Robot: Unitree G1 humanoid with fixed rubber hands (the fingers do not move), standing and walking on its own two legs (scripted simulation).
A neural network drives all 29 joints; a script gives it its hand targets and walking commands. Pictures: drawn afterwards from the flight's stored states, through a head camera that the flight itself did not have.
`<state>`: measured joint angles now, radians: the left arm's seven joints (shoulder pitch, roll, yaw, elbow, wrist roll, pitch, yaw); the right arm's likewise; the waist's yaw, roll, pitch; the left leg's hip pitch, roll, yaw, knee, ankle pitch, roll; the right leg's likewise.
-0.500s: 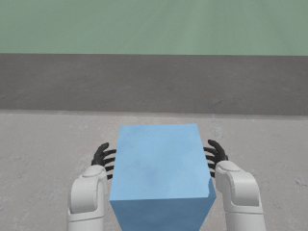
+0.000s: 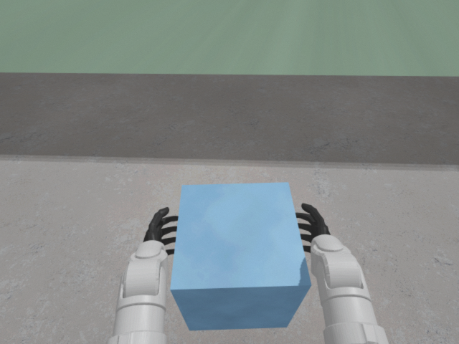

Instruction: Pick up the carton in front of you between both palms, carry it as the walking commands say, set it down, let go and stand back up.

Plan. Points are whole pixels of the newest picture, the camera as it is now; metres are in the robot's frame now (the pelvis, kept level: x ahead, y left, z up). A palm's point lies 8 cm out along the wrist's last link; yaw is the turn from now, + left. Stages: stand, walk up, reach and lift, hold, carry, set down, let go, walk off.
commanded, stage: carry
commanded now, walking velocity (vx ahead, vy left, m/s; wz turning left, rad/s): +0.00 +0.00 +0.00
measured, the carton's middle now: (236, 259) +0.31 +0.00 -0.05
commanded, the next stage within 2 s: hold in 0.26 s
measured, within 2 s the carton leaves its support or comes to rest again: neither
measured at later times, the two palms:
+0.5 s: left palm (161, 254) +0.27 +0.13 +0.05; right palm (336, 259) +0.25 -0.17 +0.04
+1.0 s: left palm (151, 253) +0.27 +0.15 +0.06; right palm (331, 258) +0.25 -0.15 +0.06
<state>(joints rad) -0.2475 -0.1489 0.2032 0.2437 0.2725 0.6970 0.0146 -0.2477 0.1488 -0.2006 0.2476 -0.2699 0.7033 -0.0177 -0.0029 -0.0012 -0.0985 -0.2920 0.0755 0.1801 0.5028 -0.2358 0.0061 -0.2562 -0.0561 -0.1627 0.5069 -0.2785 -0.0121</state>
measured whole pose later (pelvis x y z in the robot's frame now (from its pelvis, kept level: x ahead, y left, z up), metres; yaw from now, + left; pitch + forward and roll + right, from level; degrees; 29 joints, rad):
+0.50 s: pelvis -0.02 +0.00 +0.01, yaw -3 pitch -7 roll +0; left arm -0.23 -0.14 0.18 0.20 0.27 0.73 0.01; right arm -0.22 0.14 -0.18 0.19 -0.26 0.73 -0.02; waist 0.00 0.00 0.04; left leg -0.09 0.02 0.00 0.38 -0.18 -0.01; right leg -0.07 0.00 -0.02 0.38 -0.19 -0.01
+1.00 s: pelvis -0.03 +0.02 +0.00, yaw -4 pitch -9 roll +0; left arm -0.33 -0.17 0.29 0.34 0.33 0.72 -0.01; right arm -0.33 0.17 -0.29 0.35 -0.33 0.72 0.02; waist 0.00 0.00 0.02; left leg -0.08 -0.02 -0.04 0.42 -0.19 0.01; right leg -0.07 0.01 0.06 0.43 -0.20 0.00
